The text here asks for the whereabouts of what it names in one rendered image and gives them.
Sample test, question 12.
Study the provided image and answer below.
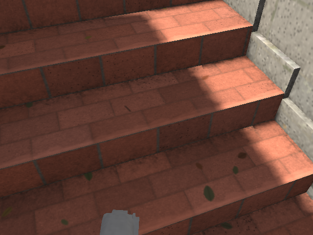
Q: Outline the robot left thigh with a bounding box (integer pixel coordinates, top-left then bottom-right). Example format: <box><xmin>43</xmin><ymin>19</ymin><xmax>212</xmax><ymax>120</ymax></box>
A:
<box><xmin>100</xmin><ymin>210</ymin><xmax>140</xmax><ymax>235</ymax></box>

